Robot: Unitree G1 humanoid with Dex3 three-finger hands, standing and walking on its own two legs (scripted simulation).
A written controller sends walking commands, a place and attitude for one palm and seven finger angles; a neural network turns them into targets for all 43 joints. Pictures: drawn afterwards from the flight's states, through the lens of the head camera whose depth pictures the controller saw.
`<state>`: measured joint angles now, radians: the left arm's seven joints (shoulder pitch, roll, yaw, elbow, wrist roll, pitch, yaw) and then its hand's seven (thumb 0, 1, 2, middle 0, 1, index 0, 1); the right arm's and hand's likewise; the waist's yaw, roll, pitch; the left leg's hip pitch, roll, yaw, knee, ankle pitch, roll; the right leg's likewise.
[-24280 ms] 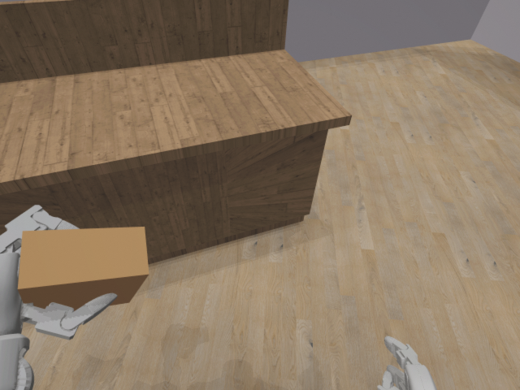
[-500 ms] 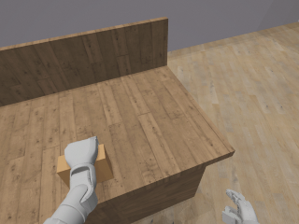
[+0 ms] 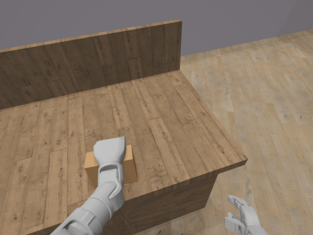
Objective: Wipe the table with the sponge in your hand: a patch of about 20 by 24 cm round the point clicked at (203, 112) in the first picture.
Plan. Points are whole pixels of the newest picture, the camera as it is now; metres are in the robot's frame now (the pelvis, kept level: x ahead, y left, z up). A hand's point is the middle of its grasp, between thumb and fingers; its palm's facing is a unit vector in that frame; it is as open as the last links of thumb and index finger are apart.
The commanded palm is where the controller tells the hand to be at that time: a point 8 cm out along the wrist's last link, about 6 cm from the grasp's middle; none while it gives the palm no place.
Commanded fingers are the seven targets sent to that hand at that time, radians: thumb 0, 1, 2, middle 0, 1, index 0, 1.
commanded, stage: slide across to the third lane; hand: left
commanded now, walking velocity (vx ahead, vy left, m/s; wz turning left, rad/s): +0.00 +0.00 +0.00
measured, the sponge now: (114, 170) +0.31 +0.18 -0.05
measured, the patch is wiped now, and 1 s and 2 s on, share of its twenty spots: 0.80 0.80 0.95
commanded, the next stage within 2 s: wipe forward along the third lane in 0.86 s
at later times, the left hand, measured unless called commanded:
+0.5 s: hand (116, 161) +0.32 +0.17 -0.02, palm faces -0.11 -0.02 -0.99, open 9.8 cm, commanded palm +0.29 +0.14 +0.03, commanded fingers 0.00 0.10 1.30 -1.20 -1.60 -1.20 -1.60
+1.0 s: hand (117, 161) +0.32 +0.17 -0.02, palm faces -0.10 -0.02 -0.99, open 9.7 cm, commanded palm +0.30 +0.14 +0.03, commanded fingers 0.00 0.10 1.30 -1.20 -1.60 -1.20 -1.60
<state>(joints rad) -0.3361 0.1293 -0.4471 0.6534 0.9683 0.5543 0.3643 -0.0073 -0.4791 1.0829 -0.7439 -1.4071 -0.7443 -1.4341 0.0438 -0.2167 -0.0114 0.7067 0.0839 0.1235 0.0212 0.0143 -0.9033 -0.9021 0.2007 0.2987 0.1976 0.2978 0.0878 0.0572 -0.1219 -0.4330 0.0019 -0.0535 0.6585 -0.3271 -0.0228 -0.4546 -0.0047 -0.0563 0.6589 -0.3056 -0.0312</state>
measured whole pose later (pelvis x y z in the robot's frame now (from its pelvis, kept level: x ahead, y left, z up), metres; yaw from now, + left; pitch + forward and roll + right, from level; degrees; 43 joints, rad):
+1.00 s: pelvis +0.00 +0.00 +0.00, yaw -1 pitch +7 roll +0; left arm -0.37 0.11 -0.40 0.75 0.96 0.53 0.41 -0.01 -0.49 1.08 -0.76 -1.40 -0.76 -1.42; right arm 0.07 -0.22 -0.02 0.72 0.08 0.14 0.01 0.01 -0.90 -0.90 0.20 0.30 0.20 0.30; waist 0.07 0.05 -0.14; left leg -0.44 0.01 -0.04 0.63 -0.31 -0.03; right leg -0.47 0.01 -0.04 0.63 -0.28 -0.04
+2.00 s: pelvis -0.06 -0.02 -0.03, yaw -5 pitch +16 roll +1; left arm -0.86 0.33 -0.11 1.26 0.95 0.44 0.42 0.01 -0.58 1.16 -0.81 -1.36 -0.81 -1.38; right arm 0.23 -0.27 0.00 0.78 0.07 -0.01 -0.05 0.01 -0.90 -0.90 0.20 0.30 0.20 0.30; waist -0.10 0.04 -0.15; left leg -0.82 0.01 -0.08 0.84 -0.34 0.00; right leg -0.86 0.06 -0.01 0.79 -0.23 -0.06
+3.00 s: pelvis +0.00 +0.03 -0.02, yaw -6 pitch +20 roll -2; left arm -0.86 0.32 -0.15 1.19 0.96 0.45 0.45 -0.01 -0.51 1.13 -0.74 -1.42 -0.74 -1.45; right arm 0.26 -0.22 0.00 0.76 0.05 0.04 0.02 0.01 -0.90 -0.90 0.20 0.30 0.20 0.30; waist -0.08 0.03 -0.19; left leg -0.78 -0.01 -0.06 0.81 -0.38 0.02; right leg -0.79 0.05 0.02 0.71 -0.27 0.00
